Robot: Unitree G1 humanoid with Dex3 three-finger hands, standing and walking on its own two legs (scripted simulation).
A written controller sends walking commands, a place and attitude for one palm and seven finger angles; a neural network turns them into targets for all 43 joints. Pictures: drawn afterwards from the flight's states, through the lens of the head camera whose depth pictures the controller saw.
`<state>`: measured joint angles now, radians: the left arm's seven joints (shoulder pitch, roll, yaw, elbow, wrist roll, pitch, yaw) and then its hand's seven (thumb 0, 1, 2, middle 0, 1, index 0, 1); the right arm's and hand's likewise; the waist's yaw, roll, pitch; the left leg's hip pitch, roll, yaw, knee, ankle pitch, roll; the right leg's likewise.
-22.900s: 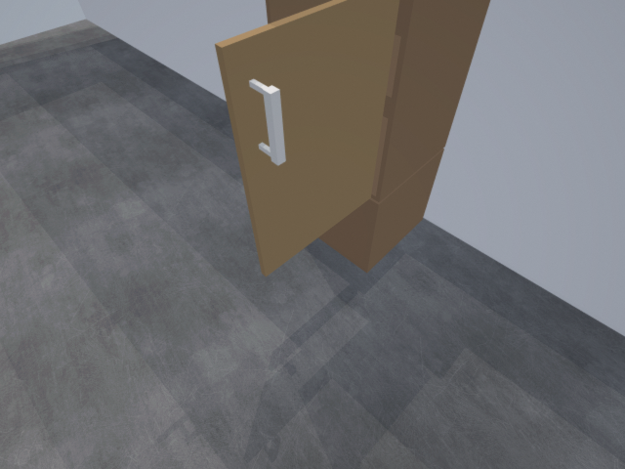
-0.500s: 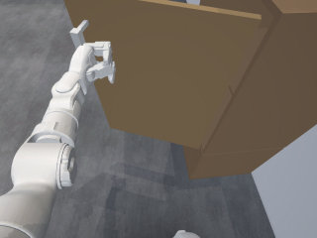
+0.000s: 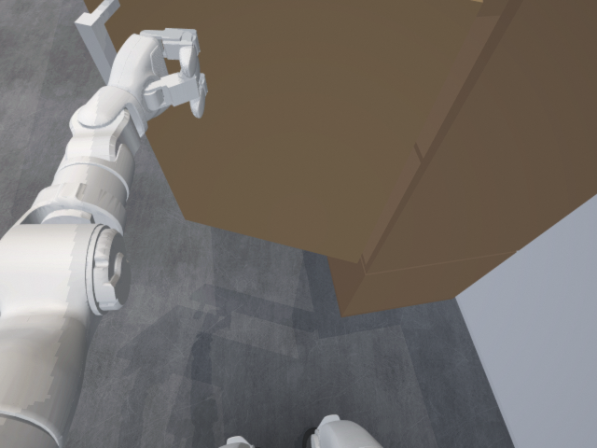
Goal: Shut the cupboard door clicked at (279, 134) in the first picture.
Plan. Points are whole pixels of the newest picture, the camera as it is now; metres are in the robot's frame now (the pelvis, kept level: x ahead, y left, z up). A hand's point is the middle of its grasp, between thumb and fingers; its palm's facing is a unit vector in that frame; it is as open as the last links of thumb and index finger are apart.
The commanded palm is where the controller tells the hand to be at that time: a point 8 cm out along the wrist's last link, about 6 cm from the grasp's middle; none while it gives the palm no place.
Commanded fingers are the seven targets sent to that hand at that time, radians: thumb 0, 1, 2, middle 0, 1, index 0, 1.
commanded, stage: push the door shut along its arc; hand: left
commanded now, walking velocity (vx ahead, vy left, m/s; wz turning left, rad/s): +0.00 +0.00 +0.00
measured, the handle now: (122, 65) +0.58 +0.15 +0.14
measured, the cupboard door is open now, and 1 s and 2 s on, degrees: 65 58 58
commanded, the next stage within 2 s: pull the fist back off the door in 0.14 s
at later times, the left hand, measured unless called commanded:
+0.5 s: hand (229, 70) +0.56 +0.02 +0.14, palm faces +0.02 -1.00 -0.01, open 3.1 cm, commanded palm +0.52 +0.07 +0.15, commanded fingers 0.00 0.90 0.90 -1.30 -1.50 -1.30 -1.50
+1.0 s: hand (220, 141) +0.46 +0.04 +0.13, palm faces -0.01 -1.00 +0.01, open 3.1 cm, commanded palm +0.44 +0.08 +0.15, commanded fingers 0.00 0.90 0.90 -1.30 -1.50 -1.30 -1.50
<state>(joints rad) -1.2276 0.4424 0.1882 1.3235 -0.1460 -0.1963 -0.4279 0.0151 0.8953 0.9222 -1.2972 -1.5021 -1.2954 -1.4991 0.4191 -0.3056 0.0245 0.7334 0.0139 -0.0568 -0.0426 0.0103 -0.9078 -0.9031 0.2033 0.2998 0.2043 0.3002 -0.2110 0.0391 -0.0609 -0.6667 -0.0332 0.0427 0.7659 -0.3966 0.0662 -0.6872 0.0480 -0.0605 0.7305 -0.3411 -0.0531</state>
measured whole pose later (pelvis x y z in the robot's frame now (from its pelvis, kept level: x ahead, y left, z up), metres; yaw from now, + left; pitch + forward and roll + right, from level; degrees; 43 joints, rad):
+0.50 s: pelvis +0.01 -0.01 -0.01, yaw +0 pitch +21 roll -1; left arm -1.23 0.21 0.26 1.25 0.01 -0.28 0.19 0.01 0.89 0.91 -1.30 -1.50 -1.29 -1.50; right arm 0.43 -0.26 0.00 0.71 -0.07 -0.07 0.10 0.01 -0.91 -0.90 0.20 0.30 0.20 0.30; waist -0.19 0.07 -0.13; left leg -0.77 -0.03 0.04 0.82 -0.43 0.05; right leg -0.80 0.05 -0.06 0.80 -0.37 -0.06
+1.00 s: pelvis -0.01 -0.02 +0.01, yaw +0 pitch +10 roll +0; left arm -0.86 0.13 0.14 1.01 -0.11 -0.24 0.09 0.02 0.90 0.90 -1.30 -1.50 -1.30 -1.50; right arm 0.37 -0.30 -0.02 0.67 0.02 -0.02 0.04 0.01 -0.91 -0.90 0.20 0.30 0.20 0.30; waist -0.10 0.04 -0.06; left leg -0.50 -0.02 0.03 0.68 -0.35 0.03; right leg -0.52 0.07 -0.06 0.64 -0.29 -0.08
